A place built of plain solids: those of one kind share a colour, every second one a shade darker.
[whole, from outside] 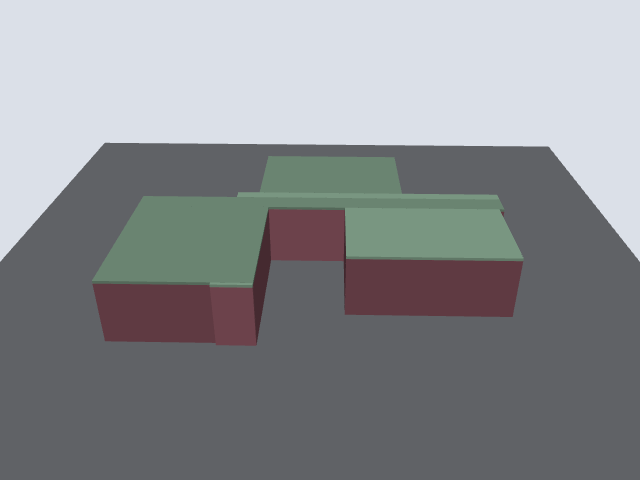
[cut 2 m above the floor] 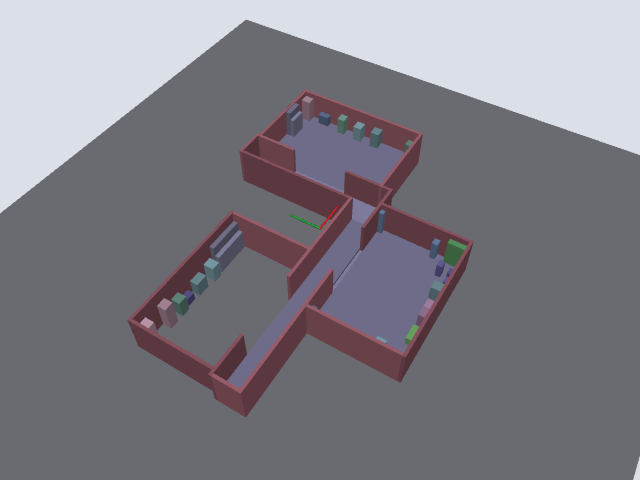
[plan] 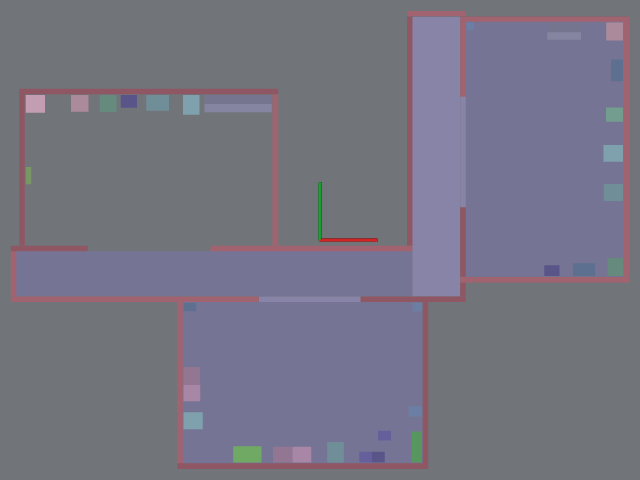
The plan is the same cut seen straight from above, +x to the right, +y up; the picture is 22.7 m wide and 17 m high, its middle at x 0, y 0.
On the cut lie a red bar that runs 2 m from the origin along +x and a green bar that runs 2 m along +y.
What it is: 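One storey of an old house, long lived in; a hall and three lower rooms beside it, each open to the hall along a stretch without wall, rail or kerb; a room's floor lies below the hall's by a bare drop, by one riser or not at all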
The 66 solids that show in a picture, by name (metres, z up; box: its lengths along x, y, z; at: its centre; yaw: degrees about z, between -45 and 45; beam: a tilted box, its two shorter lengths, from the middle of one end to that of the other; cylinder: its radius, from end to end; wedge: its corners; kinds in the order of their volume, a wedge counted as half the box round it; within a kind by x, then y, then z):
{
 "floor_1": {"box": [14.03, 1.6, 0.76], "at": [-3.74, -1.2, 0.33]},
 "floor_2": {"box": [8.49, 5.71, 0.59], "at": [-0.61, -5.05, 0.25]},
 "floor_3": {"box": [3.6, 0.2, 0.59], "at": [-0.37, -2.1, 0.25]},
 "floor_4": {"box": [1.69, 9.91, 0.76], "at": [4.12, 2.96, 0.33]},
 "floor_5": {"box": [0.2, 3.91, 0.76], "at": [5.06, 3.12, 0.33]},
 "floor_6": {"box": [5.59, 9.04, 0.76], "at": [7.96, 3.21, 0.33]},
 "wall_1": {"box": [0.2, 1.6, 3.64], "at": [-10.86, -1.2, 1.77]},
 "wall_2": {"box": [0.2, 5.36, 3.64], "at": [-10.55, 2.48, 1.77]},
 "wall_3": {"box": [2.73, 0.2, 3.64], "at": [-9.59, -0.3, 1.77]},
 "wall_4": {"box": [8.79, 0.2, 3.64], "at": [-6.56, -2.1, 1.77]},
 "wall_5": {"box": [9.17, 0.2, 3.64], "at": [-6.07, 5.26, 1.77]},
 "wall_6": {"box": [0.2, 5.71, 3.64], "at": [-4.96, -5.05, 1.77]},
 "wall_7": {"box": [0.2, 5.36, 3.64], "at": [-1.58, 2.48, 1.77]},
 "wall_8": {"box": [8.89, 0.2, 3.64], "at": [-0.61, -8.01, 1.77]},
 "wall_9": {"box": [7.16, 0.2, 3.64], "at": [-0.3, -0.3, 1.77]},
 "wall_10": {"box": [0.2, 8.11, 3.64], "at": [3.18, 3.85, 1.77]},
 "wall_11": {"box": [3.73, 0.2, 3.64], "at": [3.3, -2.1, 1.77]},
 "wall_12": {"box": [0.2, 5.71, 3.64], "at": [3.73, -5.05, 1.77]},
 "wall_13": {"box": [2.09, 0.18, 3.64], "at": [4.12, 8.02, 1.77]},
 "wall_14": {"box": [0.2, 0.49, 3.64], "at": [5.06, -1.75, 1.77]},
 "wall_15": {"box": [0.2, 2.47, 3.64], "at": [5.06, -0.07, 1.77]},
 "wall_16": {"box": [0.2, 2.66, 3.64], "at": [5.06, 6.4, 1.77]},
 "wall_17": {"box": [7.88, 0.02, 3.64], "at": [7.02, 7.92, 1.77]},
 "wall_18": {"box": [5.99, 0.2, 3.64], "at": [7.96, -1.41, 1.77]},
 "wall_19": {"box": [5.99, 0.18, 3.64], "at": [7.96, 7.82, 1.77]},
 "wall_20": {"box": [0.2, 9.04, 3.64], "at": [10.86, 3.21, 1.77]},
 "roof_1": {"box": [9.17, 5.56, 0.16], "at": [-6.07, 2.58, 3.67]},
 "roof_2": {"box": [16.12, 0.69, 0.16], "at": [-2.9, -1.85, 3.67]},
 "roof_3": {"box": [8.89, 5.91, 0.16], "at": [-0.61, -5.15, 3.67]},
 "roof_4": {"box": [21.91, 1.31, 0.16], "at": [0.0, -0.85, 3.67]},
 "roof_5": {"box": [2.09, 0.18, 0.16], "at": [4.12, 8.02, 3.67]},
 "roof_6": {"box": [7.88, 8.13, 0.16], "at": [7.02, 3.87, 3.67]},
 "kitchen_run_1": {"box": [2.39, 0.3, 1.47], "at": [-2.9, 4.67, 0.69]},
 "kitchen_run_2": {"box": [2.39, 0.32, 2.13], "at": [-2.9, 4.98, 1.02]},
 "kitchen_run_3": {"box": [1.19, 0.27, 1.43], "at": [8.65, 7.22, 1.43]},
 "kitchen_run_4": {"box": [1.19, 0.34, 2.09], "at": [8.65, 7.53, 1.75]},
 "washing_machine_1": {"box": [0.81, 0.55, 1.11], "at": [-5.75, 4.86, 0.51]},
 "washing_machine_2": {"box": [0.59, 0.7, 1.27], "at": [-4.56, 4.78, 0.58]},
 "washing_machine_3": {"box": [0.68, 0.6, 1.25], "at": [-4.49, -6.4, 1.17]},
 "washing_machine_4": {"box": [0.59, 0.73, 1.2], "at": [0.55, -7.52, 1.14]},
 "washing_machine_5": {"box": [0.68, 0.6, 1.22], "at": [10.39, 1.69, 1.32]},
 "washing_machine_6": {"box": [0.69, 0.59, 1.14], "at": [10.39, 3.07, 1.28]},
 "fridge_1": {"box": [0.69, 0.63, 2.01], "at": [-10.08, 4.82, 0.95]},
 "fridge_2": {"box": [0.62, 0.59, 1.92], "at": [-8.51, 4.84, 0.91]},
 "fridge_3": {"box": [0.59, 0.64, 1.65], "at": [10.43, 7.38, 1.53]},
 "carton_stack_1": {"box": [0.59, 0.58, 0.31], "at": [-4.54, -5.42, 1.47]},
 "carton_stack_2": {"box": [0.59, 1.22, 0.77], "at": [-4.54, -5.1, 0.93]},
 "carton_stack_3": {"box": [0.69, 0.56, 1.02], "at": [-1.32, -7.6, 1.05]},
 "carton_stack_4": {"box": [0.66, 0.56, 0.94], "at": [-0.64, -7.6, 1.01]},
 "cooker_1": {"box": [0.59, 0.6, 1.28], "at": [-7.5, 4.83, 0.59]},
 "cooker_2": {"box": [0.6, 0.51, 1.23], "at": [10.43, 4.44, 1.32]},
 "cooker_3": {"box": [0.55, 0.64, 1.22], "at": [10.46, -0.96, 1.32]},
 "tall_odds_1": {"box": [0.45, 0.3, 1.48], "at": [-4.61, -2.38, 1.28]},
 "tall_odds_2": {"box": [0.46, 0.37, 1.33], "at": [3.38, -6.07, 1.21]},
 "tall_odds_3": {"box": [0.32, 0.3, 1.8], "at": [3.44, -2.37, 1.45]},
 "tall_odds_4": {"box": [0.25, 0.28, 1.6], "at": [5.32, 7.56, 1.51]},
 "tall_odds_5": {"box": [0.79, 0.46, 0.79], "at": [9.35, -1.05, 1.1]},
 "tall_odds_6": {"box": [0.42, 0.77, 0.75], "at": [10.52, 6.01, 1.08]},
 "crate_stack_1": {"box": [0.57, 0.45, 0.66], "at": [-6.77, 4.91, 0.28]},
 "crate_stack_2": {"box": [0.91, 0.38, 0.65], "at": [1.84, -7.69, 0.87]},
 "crate_stack_3": {"box": [0.45, 0.38, 0.3], "at": [2.07, -7.69, 1.35]},
 "crate_stack_4": {"box": [0.47, 0.35, 0.99], "at": [2.28, -6.93, 1.04]},
 "crate_stack_5": {"box": [0.55, 0.38, 0.65], "at": [8.21, -1.09, 1.03]},
 "metal_shelving_1": {"box": [0.36, 1.1, 1.81], "at": [3.42, -7.33, 1.45]},
 "trunk_1": {"box": [1.0, 0.58, 0.57], "at": [-2.57, -7.59, 0.83]},
 "radiator_1": {"box": [0.21, 0.62, 0.74], "at": [-10.32, 2.28, 0.32]}
}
